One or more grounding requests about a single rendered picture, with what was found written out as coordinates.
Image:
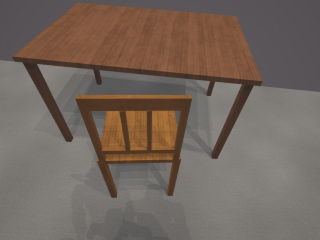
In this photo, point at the chair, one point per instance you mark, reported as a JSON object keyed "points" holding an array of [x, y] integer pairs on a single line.
{"points": [[137, 129]]}

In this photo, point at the table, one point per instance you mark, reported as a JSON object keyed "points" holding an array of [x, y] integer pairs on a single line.
{"points": [[166, 43]]}

